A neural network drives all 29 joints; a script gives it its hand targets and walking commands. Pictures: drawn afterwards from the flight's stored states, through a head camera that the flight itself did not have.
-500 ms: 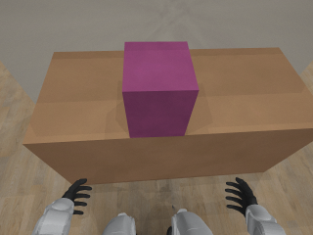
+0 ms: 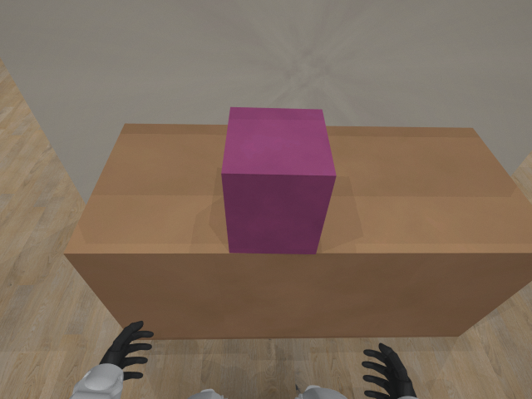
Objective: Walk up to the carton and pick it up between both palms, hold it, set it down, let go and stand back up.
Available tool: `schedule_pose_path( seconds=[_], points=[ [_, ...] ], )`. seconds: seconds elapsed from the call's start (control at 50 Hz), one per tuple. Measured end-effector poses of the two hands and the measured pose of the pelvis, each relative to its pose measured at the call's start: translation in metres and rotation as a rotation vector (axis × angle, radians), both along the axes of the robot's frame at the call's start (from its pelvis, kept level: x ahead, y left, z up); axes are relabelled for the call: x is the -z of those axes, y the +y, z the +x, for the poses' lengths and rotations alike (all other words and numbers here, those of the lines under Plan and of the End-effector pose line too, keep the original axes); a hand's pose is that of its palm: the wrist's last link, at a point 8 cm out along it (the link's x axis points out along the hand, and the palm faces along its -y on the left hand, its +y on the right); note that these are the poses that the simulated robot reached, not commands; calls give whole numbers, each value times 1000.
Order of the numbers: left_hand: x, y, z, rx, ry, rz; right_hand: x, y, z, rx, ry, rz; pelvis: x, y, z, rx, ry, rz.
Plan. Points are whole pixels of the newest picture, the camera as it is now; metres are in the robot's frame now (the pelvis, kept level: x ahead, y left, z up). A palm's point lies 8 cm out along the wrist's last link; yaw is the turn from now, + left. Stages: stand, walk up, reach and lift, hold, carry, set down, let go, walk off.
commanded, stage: reach and lift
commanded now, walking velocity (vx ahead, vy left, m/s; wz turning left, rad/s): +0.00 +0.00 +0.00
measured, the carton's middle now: (274, 183) +0.57 -0.03 -0.04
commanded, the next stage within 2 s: none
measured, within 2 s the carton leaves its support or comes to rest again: neither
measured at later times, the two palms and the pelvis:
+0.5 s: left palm (127, 325) +0.26 +0.22 -0.04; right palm (394, 345) +0.22 -0.20 -0.05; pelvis +0.04 +0.00 +0.03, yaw +1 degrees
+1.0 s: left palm (136, 292) +0.31 +0.21 -0.02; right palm (392, 298) +0.29 -0.21 -0.03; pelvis +0.07 -0.01 +0.03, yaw +2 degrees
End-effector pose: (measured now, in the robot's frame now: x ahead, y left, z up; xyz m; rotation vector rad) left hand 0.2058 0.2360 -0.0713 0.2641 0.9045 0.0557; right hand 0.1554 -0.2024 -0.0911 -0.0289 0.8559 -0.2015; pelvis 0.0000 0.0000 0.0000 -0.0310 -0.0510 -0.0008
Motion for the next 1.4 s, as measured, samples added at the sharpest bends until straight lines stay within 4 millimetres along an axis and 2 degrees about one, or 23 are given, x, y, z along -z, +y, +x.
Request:
schedule_pose_path(
  seconds=[0.16, 0.46, 0.7, 0.84, 1.04, 1.22, 1.4],
  points=[
    [-14, -8, 19, -21, -69, -35, -20, -4, 19, -19, -57, -7, -12, -1, 6, -8, -6, 23],
    [-28, -16, 53, -52, -181, -77, -35, 3, 60, -42, -142, 27, -27, -3, 34, -12, 58, 41],
    [-44, -23, 76, -43, -314, -108, -55, -11, 99, -58, -269, 8, -39, -8, 63, -20, 92, 38],
    [-49, -23, 86, -42, -391, -114, -59, -14, 114, -66, -327, 9, -39, -11, 72, -31, 104, 36],
    [-57, -30, 105, -35, -502, -129, -63, -7, 139, -80, -435, 23, -32, -14, 71, -38, 129, 36],
    [-68, -32, 124, -49, -600, -141, -77, -3, 168, -92, -537, 21, -25, -16, 62, -40, 163, 39],
    [-71, -30, 147, -73, -635, -148, -84, 1, 200, -93, -550, 22, -16, -17, 53, -48, 227, 33]
  ],
)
